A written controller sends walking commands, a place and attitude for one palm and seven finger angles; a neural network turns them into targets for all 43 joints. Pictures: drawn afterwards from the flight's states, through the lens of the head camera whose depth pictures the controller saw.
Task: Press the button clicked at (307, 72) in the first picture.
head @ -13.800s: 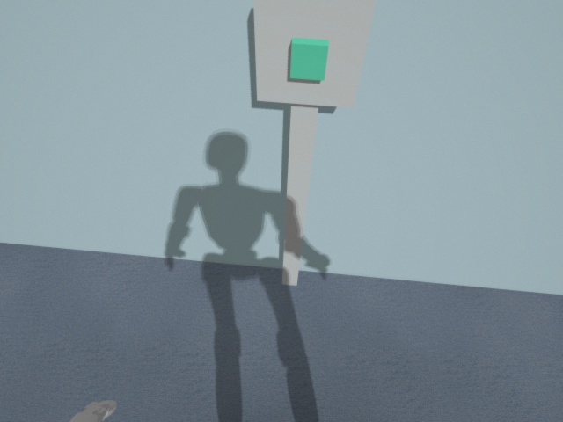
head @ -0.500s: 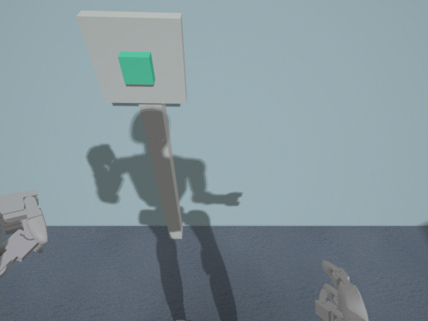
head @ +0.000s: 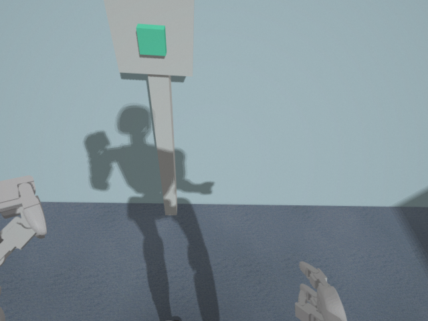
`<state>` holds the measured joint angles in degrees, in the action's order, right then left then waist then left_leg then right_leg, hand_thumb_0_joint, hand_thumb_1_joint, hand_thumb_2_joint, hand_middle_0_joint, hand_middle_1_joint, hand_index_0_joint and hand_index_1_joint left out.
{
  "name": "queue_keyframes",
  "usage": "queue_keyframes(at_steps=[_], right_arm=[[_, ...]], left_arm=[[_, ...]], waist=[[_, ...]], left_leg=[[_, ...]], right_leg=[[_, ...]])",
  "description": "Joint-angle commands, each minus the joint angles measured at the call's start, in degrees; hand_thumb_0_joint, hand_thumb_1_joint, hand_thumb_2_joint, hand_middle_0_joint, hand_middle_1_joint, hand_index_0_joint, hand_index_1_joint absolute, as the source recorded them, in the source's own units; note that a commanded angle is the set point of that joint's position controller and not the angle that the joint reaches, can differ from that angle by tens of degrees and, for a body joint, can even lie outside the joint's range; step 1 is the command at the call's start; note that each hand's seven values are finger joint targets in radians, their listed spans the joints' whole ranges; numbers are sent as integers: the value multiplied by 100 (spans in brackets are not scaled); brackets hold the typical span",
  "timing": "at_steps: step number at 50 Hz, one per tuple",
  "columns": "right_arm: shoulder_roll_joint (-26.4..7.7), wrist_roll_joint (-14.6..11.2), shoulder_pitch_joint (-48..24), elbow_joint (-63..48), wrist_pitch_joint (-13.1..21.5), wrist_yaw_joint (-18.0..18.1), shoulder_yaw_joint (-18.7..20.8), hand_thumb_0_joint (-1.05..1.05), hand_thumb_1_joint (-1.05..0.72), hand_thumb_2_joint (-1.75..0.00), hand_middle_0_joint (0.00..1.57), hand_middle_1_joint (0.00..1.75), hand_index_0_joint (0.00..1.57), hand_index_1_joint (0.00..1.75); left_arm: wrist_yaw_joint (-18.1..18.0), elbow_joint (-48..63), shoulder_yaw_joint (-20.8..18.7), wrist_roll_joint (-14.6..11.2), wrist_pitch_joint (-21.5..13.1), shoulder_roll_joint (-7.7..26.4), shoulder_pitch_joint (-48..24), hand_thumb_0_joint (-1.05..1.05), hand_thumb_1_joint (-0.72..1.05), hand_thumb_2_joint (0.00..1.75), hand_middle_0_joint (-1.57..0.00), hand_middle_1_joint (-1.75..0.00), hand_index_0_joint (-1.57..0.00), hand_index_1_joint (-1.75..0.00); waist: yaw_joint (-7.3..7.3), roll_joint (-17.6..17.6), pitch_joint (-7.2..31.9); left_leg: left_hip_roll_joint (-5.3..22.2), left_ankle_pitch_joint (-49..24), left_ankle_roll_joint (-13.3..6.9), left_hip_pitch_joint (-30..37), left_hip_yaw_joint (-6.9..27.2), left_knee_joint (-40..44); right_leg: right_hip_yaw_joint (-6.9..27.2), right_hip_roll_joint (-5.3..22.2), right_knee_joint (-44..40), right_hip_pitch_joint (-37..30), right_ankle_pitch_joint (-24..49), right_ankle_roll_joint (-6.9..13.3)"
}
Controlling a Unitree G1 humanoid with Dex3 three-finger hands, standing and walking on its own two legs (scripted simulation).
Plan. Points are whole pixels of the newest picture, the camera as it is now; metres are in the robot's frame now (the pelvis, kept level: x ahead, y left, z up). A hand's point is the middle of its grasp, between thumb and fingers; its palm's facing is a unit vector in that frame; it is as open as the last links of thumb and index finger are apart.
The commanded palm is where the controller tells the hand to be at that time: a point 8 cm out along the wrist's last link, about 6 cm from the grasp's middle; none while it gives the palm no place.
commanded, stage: stop stepping back and stand still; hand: left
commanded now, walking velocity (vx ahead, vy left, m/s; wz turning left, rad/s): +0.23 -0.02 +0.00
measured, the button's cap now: (152, 39) +0.69 +0.20 +0.18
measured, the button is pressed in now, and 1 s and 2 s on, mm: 0 0 0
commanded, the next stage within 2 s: let the arm hang, fingers relaxed in 1.04 s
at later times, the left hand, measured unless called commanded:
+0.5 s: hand (20, 288) +0.13 +0.23 +0.17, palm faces +0.36 -0.85 -0.40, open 3.1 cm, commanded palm +0.07 +0.28 +0.18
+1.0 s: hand out of the picture +0.09 +0.26 +0.17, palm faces +0.37 -0.81 -0.45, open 3.1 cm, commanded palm +0.03 +0.30 +0.18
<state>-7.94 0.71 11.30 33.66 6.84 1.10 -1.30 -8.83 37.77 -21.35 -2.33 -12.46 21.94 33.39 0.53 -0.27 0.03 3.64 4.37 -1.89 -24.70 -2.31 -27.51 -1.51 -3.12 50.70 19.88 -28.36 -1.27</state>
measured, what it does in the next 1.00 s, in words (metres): steps on the spot: right foot, then left foot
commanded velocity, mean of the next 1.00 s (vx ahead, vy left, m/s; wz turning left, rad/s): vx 0.06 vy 0.03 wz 0.00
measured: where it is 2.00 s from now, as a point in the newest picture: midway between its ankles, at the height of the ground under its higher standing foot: outside the picture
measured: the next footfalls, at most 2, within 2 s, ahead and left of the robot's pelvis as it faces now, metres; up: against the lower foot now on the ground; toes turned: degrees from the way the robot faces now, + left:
right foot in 0.08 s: -0.07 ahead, -0.10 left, +0.00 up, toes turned +0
left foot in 0.36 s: +0.01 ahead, +0.11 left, +0.00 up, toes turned +1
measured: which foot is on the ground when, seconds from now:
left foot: down 0.00-0.10, up 0.12-0.34, down 0.36-1.00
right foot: up 0.00-0.06, down 0.08-1.00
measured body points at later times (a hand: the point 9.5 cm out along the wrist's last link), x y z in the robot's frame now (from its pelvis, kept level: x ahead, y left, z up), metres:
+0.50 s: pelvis -0.07 +0.00 +0.00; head -0.09 +0.01 +0.45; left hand +0.10 +0.27 +0.19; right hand +0.08 -0.26 -0.07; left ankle -0.03 +0.11 -0.73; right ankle -0.11 -0.10 -0.73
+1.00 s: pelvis -0.09 +0.02 +0.01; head -0.09 +0.03 +0.46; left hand +0.07 +0.30 +0.19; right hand +0.07 -0.20 -0.08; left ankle -0.03 +0.10 -0.73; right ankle -0.11 -0.10 -0.73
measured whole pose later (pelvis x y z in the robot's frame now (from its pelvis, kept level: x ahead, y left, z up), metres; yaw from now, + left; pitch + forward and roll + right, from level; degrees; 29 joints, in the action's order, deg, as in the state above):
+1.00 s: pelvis -0.09 +0.02 +0.01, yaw +1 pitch +0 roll -1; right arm -9.8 0.3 14.3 34.3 7.0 3.5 -2.2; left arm -8.8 32.7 -19.8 -1.1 -12.1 21.5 36.5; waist 1.1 0.4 0.5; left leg -1.5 7.0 -2.4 -17.2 -0.3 -24.3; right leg -1.9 -1.2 22.8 8.5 -14.1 0.4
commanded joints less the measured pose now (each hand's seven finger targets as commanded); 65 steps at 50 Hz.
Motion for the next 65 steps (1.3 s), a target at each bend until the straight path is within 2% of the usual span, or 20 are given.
queue_keyframes(at_steps=[1, 3, 4, 5, 6, 7, 9, 15, 20, 22, 25, 29, 34, 37, 40, 50, 56, 57, 59, 65], right_arm=[[-947, -13, -393, -908, 198, 115, 322, 0, -90, -90, 20, 30, 20, 30], [-887, -24, -369, -934, 51, 145, 337, 0, -90, -90, 20, 30, 20, 30], [-874, -21, -310, -867, -78, 146, 351, 0, -90, -90, 20, 30, 20, 30], [-919, -1, -381, -789, -156, 157, 313, 0, -90, -90, 20, 30, 20, 30], [-936, 19, -426, -742, -167, 174, 261, 0, -90, -90, 20, 30, 20, 30], [-942, -158, -235, -707, -131, 212, 338, 0, -90, -90, 20, 30, 20, 30], [-1007, -161, -420, -716, -61, 263, 316, 0, -90, -90, 20, 30, 20, 30], [-1098, -108, -450, -625, 134, 377, 370, 0, -90, -90, 20, 30, 20, 30], [-1258, -130, -151, -818, 207, 340, 447, 0, -90, -90, 20, 30, 20, 30], [-1091, -101, -289, -827, 210, 293, 340, 0, -90, -90, 20, 30, 20, 30], [-1130, -126, -314, -871, 233, 283, 361, 0, -90, -90, 20, 30, 20, 30], [-1053, -132, -249, -848, 76, 222, 400, 0, -90, -90, 20, 30, 20, 30], [-1097, -100, -339, -799, 85, 304, 329, 0, -90, -90, 20, 30, 20, 30], [-1081, -70, -422, -802, 219, 408, 240, 0, -90, -90, 20, 30, 20, 30], [-1037, -33, -423, -826, 339, 450, 223, 0, -90, -90, 20, 30, 20, 30], [-1019, -53, -386, -787, 232, 289, 309, 0, -90, -90, 20, 30, 20, 30], [-1039, -70, -449, -750, 224, 394, 268, 0, -90, -90, 20, 30, 20, 30], [-2236, -69, -603, 751, 406, -173, 624, 0, -90, -90, 20, 30, 20, 30], [-1825, -120, -56, 599, -84, -137, 596, 0, -90, -90, 20, 30, 20, 30], [-1858, 49, -268, 714, -421, -94, 479, 0, -90, -90, 20, 30, 20, 30]], left_arm=[[-85, 1153, -679, -135, -142, 905, 429, 0, 90, 90, -130, -150, -130, -150], [-36, 1045, -832, -134, -101, 1122, 541, 0, 90, 90, -130, -150, -130, -150], [-22, 935, -969, -146, -134, 1260, 574, 0, 90, 90, -130, -150, -130, -150], [-75, 921, -1090, -230, -151, 1322, 471, 0, 90, 90, -130, -150, -130, -150], [-138, 1031, -1218, -250, -170, 1496, 235, 0, 90, 90, -130, -150, -130, -150], [-76, 358, -879, -202, -81, 1055, 406, 0, 90, 90, -130, -150, -130, -150], [-63, 107, -686, -155, -96, 857, 258, 0, 90, 90, -130, -150, -130, -150], [-114, -69, -269, 58, -239, 756, -651, 0, 90, 90, -130, -150, -130, -150], [-170, 702, -498, 96, -372, 990, -253, 0, 90, 90, -130, -150, -130, -150], [-127, 985, -526, 40, -372, 1002, -140, 0, 90, 90, -130, -150, -130, -150], [-116, 695, -711, 33, -338, 964, 176, 0, 90, 90, -130, -150, -130, -150], [-63, 120, -567, -61, -318, 703, 401, 0, 90, 90, -130, -150, -130, -150], [-59, 243, -254, 1, -241, 597, -294, 0, 90, 90, -130, -150, -130, -150], [-97, 494, -226, 81, -244, 676, -604, 0, 90, 90, -130, -150, -130, -150], [-140, 878, -333, 158, -261, 847, -745, 0, 90, 90, -130, -150, -130, -150], [-78, 320, -450, -14, -224, 650, 517, 0, 90, 90, -130, -150, -130, -150], [-96, 449, -308, 49, -237, 717, -156, 0, 90, 90, -130, -150, -130, -150], [706, -4340, 1508, 525, 670, 182, -643, 0, 90, 90, -130, -150, -130, -150], [824, -4410, 1421, 427, 1190, 113, -660, 0, 90, 90, -123, -142, -123, -142], [869, -6204, 1577, 456, 1179, 350, -1682, 0, 90, 90, -101, -118, -101, -118]], waist=[[-30, 1473, 803], [-16, 733, 798], [-1, -308, 693], [-64, -593, 643], [-83, -505, 701], [-26, -1055, 773], [42, -800, 358], [-97, -788, 16], [-96, 772, 801], [-90, 1138, 620], [-65, 664, 119], [66, -379, 61], [83, 0, -48], [-1, 891, 17], [-82, 1006, 123], [0, 11, 458], [-17, 411, 279], [163, 413, -245], [102, 350, 183], [31, -1028, 225]], left_leg=[[542, 2982, 108, 513, 948, 1898], [-97, 2265, 451, 559, 64, 721], [-286, 1657, 389, 878, -21, -882], [-348, 1360, 324, 721, 137, -1905], [-281, 1457, 273, 13, 186, -2353], [-404, 1389, 292, -640, 386, -2636], [-167, 1190, 239, -866, 361, -2299], [-327, 879, -70, 581, -134, -94], [570, -1974, -534, 2438, 922, -29], [675, -1453, -491, 1679, 1266, 540], [422, 917, -216, 406, 951, 842], [-107, 1108, 69, 834, 414, -327], [51, 854, 26, 1369, 645, 215], [501, 2025, -113, 1022, 1509, 1487], [631, 2726, -146, 660, 1701, 1960], [11, 804, 131, 1283, 701, 546], [168, 791, 36, 1380, 855, 853], [284, -721, -93, 687, 1052, -290], [272, -786, -68, 1159, 763, -396], [43, 25, -202, 778, 1063, -379]], right_leg=[[-696, -285, -2587, -1345, -88, 220], [-197, 278, -3693, -1456, 308, 500], [973, 1263, -4186, -473, 383, 779], [1681, 2028, -4335, 77, 810, 1045], [1594, 2282, -4048, -438, 2050, 1135], [1559, 2003, -3649, -1042, 2338, 977], [1106, 1797, -3321, -1270, 3460, 755], [893, 1587, -3083, -1016, 3609, 372], [193, 569, -1715, -194, 3028, -164], [-1, 409, -1903, -482, 1164, -6], [72, 452, -2747, -1172, 1236, 122], [1197, 1233, -3671, -360, 844, 548], [623, 857, -3359, -19, 737, 367], [124, 296, -2627, -560, 805, 92], [69, 221, -2292, -1048, 1023, 56], [513, 645, -3477, -743, 1397, 323], [331, 457, -3252, -639, 1420, 160], [59, 801, -2234, -75, 2253, 305], [374, 795, -2333, 19, 1832, 309], [702, 965, -2509, -246, 1344, 649]])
